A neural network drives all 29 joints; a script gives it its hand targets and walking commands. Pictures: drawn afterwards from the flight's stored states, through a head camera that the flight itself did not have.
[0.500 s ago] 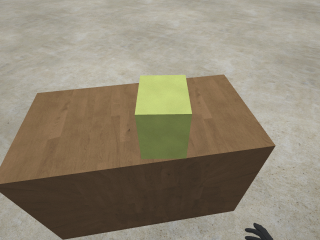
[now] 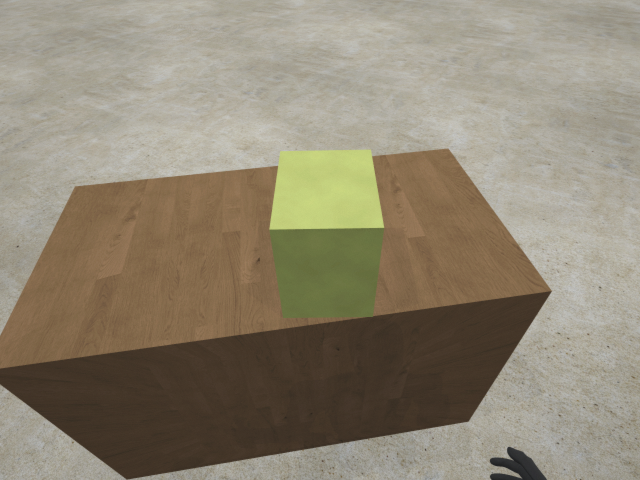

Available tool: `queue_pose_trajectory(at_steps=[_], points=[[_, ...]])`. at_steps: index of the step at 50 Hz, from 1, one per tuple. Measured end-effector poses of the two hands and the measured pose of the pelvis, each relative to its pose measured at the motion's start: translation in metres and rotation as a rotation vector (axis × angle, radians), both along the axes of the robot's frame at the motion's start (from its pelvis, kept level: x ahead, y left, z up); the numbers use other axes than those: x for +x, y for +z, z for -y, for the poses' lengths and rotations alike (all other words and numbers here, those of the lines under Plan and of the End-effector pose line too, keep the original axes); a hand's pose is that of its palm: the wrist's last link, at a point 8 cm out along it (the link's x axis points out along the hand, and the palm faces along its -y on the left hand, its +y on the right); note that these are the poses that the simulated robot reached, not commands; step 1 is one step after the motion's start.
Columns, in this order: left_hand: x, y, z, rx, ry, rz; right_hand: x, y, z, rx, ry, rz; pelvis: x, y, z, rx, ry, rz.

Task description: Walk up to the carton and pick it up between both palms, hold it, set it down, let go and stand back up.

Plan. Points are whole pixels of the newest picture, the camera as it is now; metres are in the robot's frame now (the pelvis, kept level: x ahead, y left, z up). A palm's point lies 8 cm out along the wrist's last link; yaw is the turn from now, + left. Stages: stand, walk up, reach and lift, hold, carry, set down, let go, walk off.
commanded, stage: stand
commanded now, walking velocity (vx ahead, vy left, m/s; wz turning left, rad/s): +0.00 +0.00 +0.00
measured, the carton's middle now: (326, 234) +0.55 +0.01 -0.01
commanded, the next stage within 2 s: none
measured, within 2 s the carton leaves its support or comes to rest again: neither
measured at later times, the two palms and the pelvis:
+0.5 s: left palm out of the picture +0.09 +0.29 -0.10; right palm out of the picture +0.13 -0.25 -0.10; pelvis +0.00 +0.00 +0.00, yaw +0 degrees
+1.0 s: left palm out of the picture +0.09 +0.29 -0.10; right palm out of the picture +0.13 -0.25 -0.10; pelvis +0.01 +0.00 +0.00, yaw +0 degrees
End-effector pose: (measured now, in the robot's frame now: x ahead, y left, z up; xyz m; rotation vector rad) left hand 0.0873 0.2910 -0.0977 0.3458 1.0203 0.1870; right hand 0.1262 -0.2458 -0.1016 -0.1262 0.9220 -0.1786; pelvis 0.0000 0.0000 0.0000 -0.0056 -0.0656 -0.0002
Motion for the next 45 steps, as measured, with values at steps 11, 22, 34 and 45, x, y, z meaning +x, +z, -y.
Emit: queue_pose_trajectory(at_steps=[11,22,34,45], points=[[-0.0006,-0.0006,0.0009,-0.002,-0.001,-0.003,-0.0002,-0.0001,0.0002,0.0,0.0,-0.001,0.0,0.0,0.0,0.0,0.0,0.0],[-0.0007,-0.0008,0.0011,-0.002,-0.002,-0.006,-0.0004,-0.0005,0.0008,-0.002,0.0,-0.004,0.0002,0.0,0.0,0.0,0.0,0.0],[0.0004,-0.0012,0.0011,0.0,-0.002,-0.015,0.0006,-0.0017,0.0013,-0.001,0.0,-0.013,0.0025,0.0,0.0005,0.001,0.0,-0.003],[0.0019,-0.0014,0.0015,0.001,-0.003,-0.02,0.0022,-0.0024,0.0022,-0.001,0.0,-0.018,0.0046,0.0001,0.0011,0.001,0.0,-0.006]])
